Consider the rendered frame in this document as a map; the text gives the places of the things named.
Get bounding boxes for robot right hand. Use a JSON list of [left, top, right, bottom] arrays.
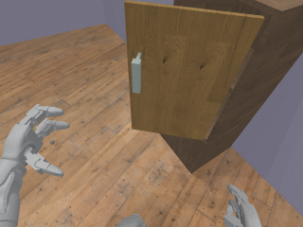
[[223, 183, 262, 227]]

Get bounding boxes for handle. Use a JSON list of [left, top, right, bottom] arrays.
[[131, 52, 142, 94]]

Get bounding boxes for robot left hand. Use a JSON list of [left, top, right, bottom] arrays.
[[1, 104, 70, 177]]

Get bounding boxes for left robot shin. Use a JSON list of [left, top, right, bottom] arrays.
[[132, 214, 142, 219]]

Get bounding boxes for cupboard door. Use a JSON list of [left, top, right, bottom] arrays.
[[124, 0, 265, 141]]

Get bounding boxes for left robot forearm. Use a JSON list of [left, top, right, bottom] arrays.
[[0, 158, 27, 227]]

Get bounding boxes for robot left thigh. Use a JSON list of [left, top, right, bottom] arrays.
[[116, 217, 147, 227]]

